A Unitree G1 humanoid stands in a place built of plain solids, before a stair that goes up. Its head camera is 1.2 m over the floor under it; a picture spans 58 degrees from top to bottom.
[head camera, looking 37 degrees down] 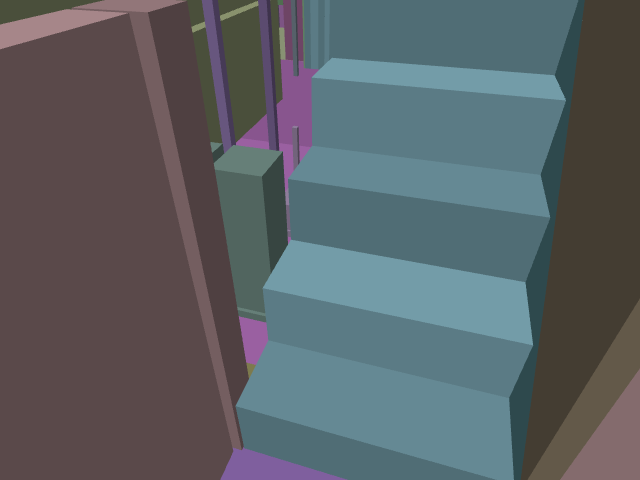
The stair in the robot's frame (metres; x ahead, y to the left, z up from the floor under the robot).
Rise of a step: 0.21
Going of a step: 0.22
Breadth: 0.67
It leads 17 degrees to the right of straight ahead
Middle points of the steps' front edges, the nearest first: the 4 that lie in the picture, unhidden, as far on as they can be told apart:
0.52 -0.10 0.21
0.74 -0.17 0.42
0.95 -0.23 0.63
1.16 -0.29 0.83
